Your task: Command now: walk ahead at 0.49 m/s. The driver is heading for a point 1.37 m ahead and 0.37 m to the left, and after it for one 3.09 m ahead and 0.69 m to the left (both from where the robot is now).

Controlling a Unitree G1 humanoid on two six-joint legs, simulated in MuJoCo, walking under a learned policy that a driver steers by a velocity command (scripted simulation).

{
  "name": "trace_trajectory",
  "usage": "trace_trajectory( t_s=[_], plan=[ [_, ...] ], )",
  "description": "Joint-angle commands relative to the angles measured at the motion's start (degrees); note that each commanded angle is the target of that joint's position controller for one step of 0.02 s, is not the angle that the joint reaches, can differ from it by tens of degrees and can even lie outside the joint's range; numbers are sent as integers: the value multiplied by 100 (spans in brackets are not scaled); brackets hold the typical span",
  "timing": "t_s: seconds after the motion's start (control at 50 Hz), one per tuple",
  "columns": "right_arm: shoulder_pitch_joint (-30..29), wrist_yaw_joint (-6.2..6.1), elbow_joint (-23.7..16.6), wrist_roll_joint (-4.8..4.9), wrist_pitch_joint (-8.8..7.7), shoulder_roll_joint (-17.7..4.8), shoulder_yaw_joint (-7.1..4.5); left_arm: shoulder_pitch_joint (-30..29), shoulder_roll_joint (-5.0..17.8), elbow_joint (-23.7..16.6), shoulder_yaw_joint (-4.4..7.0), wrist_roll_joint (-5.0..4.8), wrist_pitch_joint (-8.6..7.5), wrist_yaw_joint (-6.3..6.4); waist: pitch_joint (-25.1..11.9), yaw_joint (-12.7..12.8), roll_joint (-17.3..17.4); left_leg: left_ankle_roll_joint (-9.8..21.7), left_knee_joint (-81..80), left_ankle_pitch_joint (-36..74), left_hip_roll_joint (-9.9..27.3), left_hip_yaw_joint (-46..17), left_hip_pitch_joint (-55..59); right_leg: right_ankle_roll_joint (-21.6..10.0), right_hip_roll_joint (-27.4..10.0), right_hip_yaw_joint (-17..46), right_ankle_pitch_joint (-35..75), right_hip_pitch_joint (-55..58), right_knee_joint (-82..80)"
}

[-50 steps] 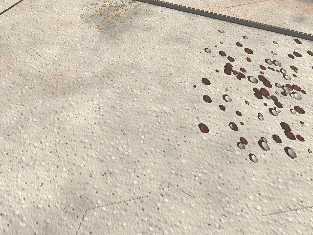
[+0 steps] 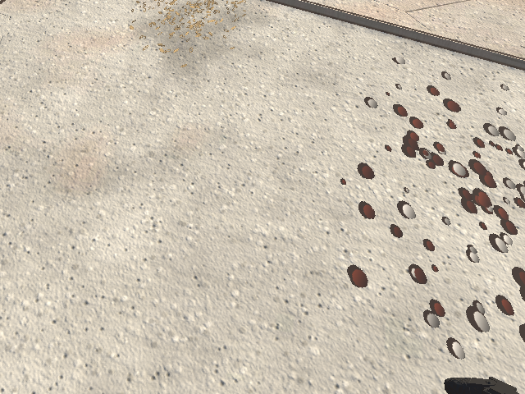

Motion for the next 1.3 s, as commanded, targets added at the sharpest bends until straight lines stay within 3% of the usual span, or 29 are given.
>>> trace_trajectory(
  t_s=[0.02, 0.04, 0.08, 0.12, 0.2, 0.28, 0.38, 0.44, 0.46, 0.48, 0.5, 0.52, 0.54, 0.58, 0.62, 0.7, 0.8, 0.9, 0.96, 1.0, 1.02, 1.04, 1.06, 1.08, 1.1, 1.12, 1.14, 1.2, 1.3],
  plan=[
    [1545, -61, 242, -5, 24, -831, -228, -350, 783, -650, 122, -251, -386, -63, -1139, -783, 658, 1200, -1870, -1150, 2010, -3353, 3802, -218, -283, 391, 196, -3663, 2850],
    [1129, -27, 203, -55, -23, -690, -182, -600, 747, -715, 145, -218, -390, -9, -659, -548, 170, 1059, -2088, -564, 1791, -2672, 2812, -223, -557, 266, 677, -3432, 2419],
    [856, 24, 232, -134, -83, -440, -105, -417, 559, -678, 195, -99, -231, 54, -429, -167, 332, 916, -2424, -42, 1420, -1892, 1825, -210, -841, 283, 1062, -2743, 1891],
    [1014, 22, 366, -92, -109, -505, -117, -351, 357, -705, 179, -65, -101, 74, -263, -57, 383, 1007, -2678, 166, 1334, -1542, 1420, -133, -923, 191, 1141, -2660, 1533],
    [1452, -150, 537, -91, -88, -814, -180, -1325, 510, -1113, 228, 28, -78, 88, 40, -226, 264, 1002, -2889, 483, 1264, -1168, 1593, 105, -1002, 100, 2308, -3448, 206],
    [1881, -237, 652, -19, -27, -929, -191, -2231, 354, -1374, 152, -8, -160, -10, 93, -530, 255, 752, -2862, 612, 1056, -724, 1817, 126, -693, -204, 3393, -3119, -1387],
    [2432, -271, 873, 62, 126, -973, -228, -2970, 488, -1739, 141, -67, -237, -168, 230, -676, 269, 705, -2315, 696, 1453, -1101, 2810, 43, -500, -57, 2931, -3248, -2224],
    [2209, -300, 792, 63, 213, -1116, -294, -2346, 816, -1657, 273, -70, -321, -196, -153, -201, 471, 519, -1537, 1680, 1503, -1277, 2951, -128, -256, -170, 2372, -2143, -2521],
    [2140, -290, 739, 23, 227, -986, -244, -1489, 1074, -1414, 414, -58, -337, -156, -709, 201, 404, 363, -580, 2198, 1170, -1077, 2676, -292, -193, -240, 2375, -914, -2561],
    [2097, -278, 554, -74, 217, -696, -130, -398, 1499, -1235, 537, 45, -341, -94, -1662, 597, -30, 142, 1128, 1178, 752, -784, 1629, -657, -1112, 648, 2375, 862, -2296],
    [2908, -245, 502, -1, 111, 113, 83, 20, 1932, -1072, 643, 82, -273, -103, -2518, 246, -1671, -243, 3135, -2085, -191, -433, -623, -1490, -2523, 3166, 1422, 2889, -2822],
    [2705, -247, 586, 144, 34, -513, -52, -18, 1283, -1139, 476, 76, -266, -105, -2482, 405, -1285, -212, 3950, -2665, 34, -1183, -1162, -1417, -2469, 3718, 792, 2698, -3296],
    [2183, -261, 421, 249, 7, -899, -173, -508, 971, -1242, 376, 63, -280, -83, -1597, 359, -948, -148, 4131, -2208, 302, -1146, -1507, -1125, -2297, 2778, 973, 1971, -3385],
    [1771, -322, 353, 146, 60, -786, -223, -1224, 672, -1305, 285, 74, -292, -95, -762, 63, -414, -177, 3706, -1375, 739, -995, -1151, -909, -1882, 1512, 1851, 518, -3753],
    [1922, -295, 336, 145, 216, -527, -250, -1448, 555, -1260, 267, 132, -320, -101, -504, -214, -574, -186, 3418, -1033, 936, -989, -646, -844, -1648, 796, 2113, -174, -4116],
    [1596, -265, 62, 96, 409, -339, -262, -1374, 771, -1127, 365, 128, -351, -20, -160, -320, -327, -281, 2837, -442, 1024, -984, -1029, -962, -1655, -41, 2737, -393, -4444],
    [741, -95, -271, 47, 356, -270, -213, -1207, 991, -1072, 444, 103, -266, 84, 58, -98, -219, -304, 1278, 766, 924, -612, -1013, -825, -1511, -927, 2907, -182, -4542],
    [-50, 69, -700, 55, 362, -309, -182, -799, 1172, -948, 527, -34, -98, 101, 275, 115, -193, -96, 506, 396, 772, -215, -1165, -703, -1760, -1296, 3303, 700, -4185],
    [243, 117, -797, 68, 393, -565, -309, -942, 1393, -1011, 592, -101, 21, 118, -99, -230, -443, 204, 414, -422, 305, 230, -338, -522, -1795, -1534, 5606, 989, -3180],
    [1792, 45, -416, 107, 409, -1093, -628, -1098, 1399, -1090, 569, -127, 104, 132, -939, -1087, -316, 574, -66, -205, -248, 386, 1877, -222, -1452, -1780, 6158, 327, -1015],
    [2550, -93, -245, 107, 465, -1707, -831, -988, 1060, -1242, 443, 64, 56, 132, -1408, -1240, 622, 949, -232, -142, 708, -1223, 3530, 92, -1129, -1794, 3592, -1281, 916],
    [2162, -85, -437, 90, 394, -2125, -836, -708, 402, -1597, 245, 98, -154, 78, -2018, -542, 1681, 2068, -1304, -1372, 1937, -4729, 4931, 384, 175, -777, -671, -3512, 2739],
    [2306, -26, -507, 26, 312, -1611, -665, -1342, 901, -1694, 315, -139, -395, -4, -2138, -948, 842, 1910, -1877, -1482, 2063, -5016, 4973, 222, -15, 276, -589, -4138, 3057],
    [2161, -21, -466, -3, 233, -1296, -582, -1656, 969, -1804, 330, -285, -494, -42, -1447, -885, 662, 1673, -1809, -1044, 1909, -4146, 4495, 56, -254, 217, -118, -4471, 2845],
    [1775, -18, -523, 30, 181, -1086, -520, -1628, 929, -1723, 327, -181, -524, 0, -973, -604, 140, 1446, -1753, -404, 1626, -3390, 3606, 5, -533, 234, 354, -4185, 2300],
    [1382, -37, -611, 23, 167, -862, -455, -1589, 1011, -1648, 388, -11, -487, 46, -797, -382, 113, 1280, -1780, 117, 1393, -2845, 2889, 28, -720, 251, 632, -3716, 1773],
    [1181, -64, -713, -30, 165, -781, -414, -1475, 1039, -1627, 421, 31, -406, 39, -707, -217, 204, 1242, -1909, 441, 1262, -2610, 2417, 63, -809, 276, 818, -3338, 1546],
    [1327, -168, -706, -2, 128, -975, -457, -1586, 840, -1737, 398, 117, -230, 43, -571, -142, 150, 1291, -2133, 1147, 1093, -2208, 1852, 307, -729, 143, 1233, -3109, 789],
    [1744, -309, -549, 21, 160, -950, -428, -2477, 553, -1988, 266, 90, -231, -35, -317, -514, 431, 881, -2167, 900, 687, -1508, 1668, 431, -440, -30, 3126, -2946, -1315]
  ],
)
